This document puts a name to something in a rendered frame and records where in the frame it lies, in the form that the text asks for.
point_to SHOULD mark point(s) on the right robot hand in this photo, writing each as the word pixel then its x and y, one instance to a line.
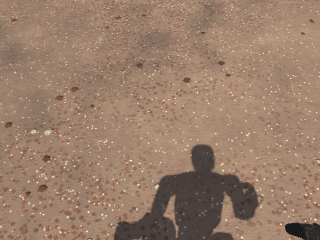
pixel 303 230

